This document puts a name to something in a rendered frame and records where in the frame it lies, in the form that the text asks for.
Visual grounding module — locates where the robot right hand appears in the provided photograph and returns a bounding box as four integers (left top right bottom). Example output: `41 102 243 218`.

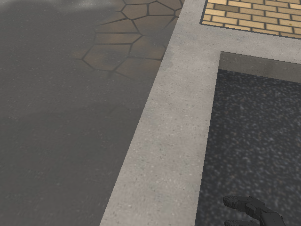
223 196 286 226

